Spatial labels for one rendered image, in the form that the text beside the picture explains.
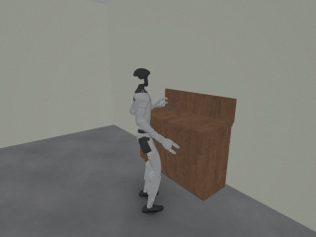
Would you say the right robot shin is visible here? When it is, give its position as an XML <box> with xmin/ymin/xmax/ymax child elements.
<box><xmin>147</xmin><ymin>174</ymin><xmax>161</xmax><ymax>208</ymax></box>

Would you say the robot right upper arm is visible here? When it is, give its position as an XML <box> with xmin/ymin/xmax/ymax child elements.
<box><xmin>136</xmin><ymin>93</ymin><xmax>150</xmax><ymax>125</ymax></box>

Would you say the counter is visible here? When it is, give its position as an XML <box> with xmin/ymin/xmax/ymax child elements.
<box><xmin>139</xmin><ymin>88</ymin><xmax>237</xmax><ymax>201</ymax></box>

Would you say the robot left upper arm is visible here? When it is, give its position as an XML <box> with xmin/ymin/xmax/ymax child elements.
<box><xmin>129</xmin><ymin>100</ymin><xmax>135</xmax><ymax>115</ymax></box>

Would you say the robot right forearm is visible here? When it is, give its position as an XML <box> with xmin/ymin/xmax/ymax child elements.
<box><xmin>139</xmin><ymin>118</ymin><xmax>165</xmax><ymax>143</ymax></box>

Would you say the left robot shin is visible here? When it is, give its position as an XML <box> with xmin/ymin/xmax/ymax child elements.
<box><xmin>144</xmin><ymin>168</ymin><xmax>154</xmax><ymax>193</ymax></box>

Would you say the robot shin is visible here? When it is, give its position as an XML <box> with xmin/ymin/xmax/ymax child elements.
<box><xmin>147</xmin><ymin>174</ymin><xmax>161</xmax><ymax>208</ymax></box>
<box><xmin>144</xmin><ymin>168</ymin><xmax>154</xmax><ymax>193</ymax></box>

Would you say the robot right hand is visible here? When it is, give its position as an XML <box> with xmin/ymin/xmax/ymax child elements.
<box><xmin>161</xmin><ymin>138</ymin><xmax>180</xmax><ymax>155</ymax></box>

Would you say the robot left hand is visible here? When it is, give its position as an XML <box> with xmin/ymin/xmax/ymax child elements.
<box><xmin>152</xmin><ymin>97</ymin><xmax>168</xmax><ymax>108</ymax></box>

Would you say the tap lever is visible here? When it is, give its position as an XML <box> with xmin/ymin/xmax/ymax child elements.
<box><xmin>167</xmin><ymin>107</ymin><xmax>178</xmax><ymax>111</ymax></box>

